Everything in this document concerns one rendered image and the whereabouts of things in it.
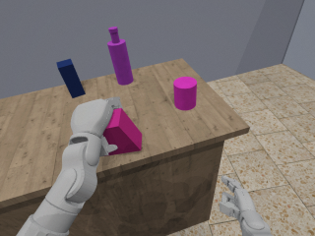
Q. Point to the left robot forearm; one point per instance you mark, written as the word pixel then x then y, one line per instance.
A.
pixel 75 184

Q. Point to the sponge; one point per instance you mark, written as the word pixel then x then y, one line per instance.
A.
pixel 123 133

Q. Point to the right robot hand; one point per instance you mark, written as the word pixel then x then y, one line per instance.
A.
pixel 234 205

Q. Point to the right robot forearm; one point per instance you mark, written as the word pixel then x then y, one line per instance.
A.
pixel 252 224

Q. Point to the left robot hand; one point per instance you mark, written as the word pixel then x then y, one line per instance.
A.
pixel 93 117

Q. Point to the table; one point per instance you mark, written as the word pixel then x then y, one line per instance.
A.
pixel 167 186

